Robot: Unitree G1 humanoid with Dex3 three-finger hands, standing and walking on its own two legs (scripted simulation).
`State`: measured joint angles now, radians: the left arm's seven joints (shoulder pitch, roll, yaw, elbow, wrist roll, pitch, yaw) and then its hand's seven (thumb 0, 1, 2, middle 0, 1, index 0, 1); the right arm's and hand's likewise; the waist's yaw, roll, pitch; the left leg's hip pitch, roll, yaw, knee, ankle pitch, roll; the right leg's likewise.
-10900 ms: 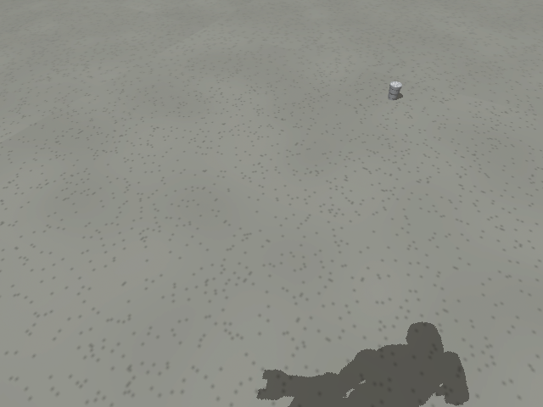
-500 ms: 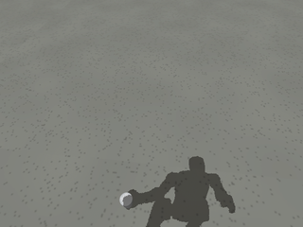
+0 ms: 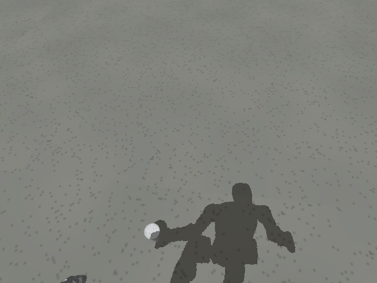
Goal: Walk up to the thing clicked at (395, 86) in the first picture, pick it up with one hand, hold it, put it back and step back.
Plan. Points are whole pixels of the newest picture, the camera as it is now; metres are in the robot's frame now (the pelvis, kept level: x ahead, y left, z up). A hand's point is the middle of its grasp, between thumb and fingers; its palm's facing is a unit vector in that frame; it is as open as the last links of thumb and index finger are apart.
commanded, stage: walk up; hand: left
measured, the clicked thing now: (153, 234) +0.40 +0.23 -0.72
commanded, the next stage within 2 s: stand in 1.50 s
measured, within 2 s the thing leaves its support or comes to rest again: neither
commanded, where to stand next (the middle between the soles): +0.02 -0.01 m, yaw +0 degrees
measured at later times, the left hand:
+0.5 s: hand out of the picture +0.08 +0.24 -0.15, palm faces -0.02 -0.94 -0.34, open 7.4 cm
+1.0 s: hand out of the picture +0.10 +0.25 -0.15, palm faces -0.01 -0.95 -0.32, open 7.4 cm
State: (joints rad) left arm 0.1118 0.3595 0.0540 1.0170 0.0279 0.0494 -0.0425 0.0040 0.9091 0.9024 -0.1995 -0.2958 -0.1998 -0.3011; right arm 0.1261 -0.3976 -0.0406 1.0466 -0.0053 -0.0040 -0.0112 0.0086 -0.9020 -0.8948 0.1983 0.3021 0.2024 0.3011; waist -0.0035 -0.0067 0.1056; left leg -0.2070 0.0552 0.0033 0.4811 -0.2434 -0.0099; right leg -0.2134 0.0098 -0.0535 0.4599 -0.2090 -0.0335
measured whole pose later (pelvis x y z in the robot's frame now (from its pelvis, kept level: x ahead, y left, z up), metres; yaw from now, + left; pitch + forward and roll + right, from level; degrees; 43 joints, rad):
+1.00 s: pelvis +0.01 +0.00 +0.01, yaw -1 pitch -2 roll +0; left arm 0.09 0.36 0.03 1.09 0.00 0.02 -0.02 0.00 0.91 0.90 -0.20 -0.30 -0.20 -0.30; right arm 0.12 -0.36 0.00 1.09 -0.01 -0.03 0.00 0.01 -0.90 -0.89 0.20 0.30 0.20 0.30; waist 0.00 -0.01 0.06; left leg -0.12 0.04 0.01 0.34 -0.18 -0.03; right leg -0.08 -0.01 0.01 0.34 -0.22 0.01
